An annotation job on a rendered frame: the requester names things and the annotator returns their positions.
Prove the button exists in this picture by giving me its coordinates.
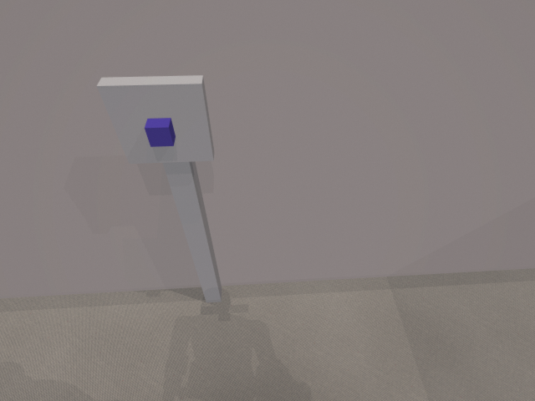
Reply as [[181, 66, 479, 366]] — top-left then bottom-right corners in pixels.
[[145, 118, 176, 147]]

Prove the panel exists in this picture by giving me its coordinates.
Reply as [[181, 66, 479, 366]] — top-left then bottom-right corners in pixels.
[[97, 75, 222, 302]]

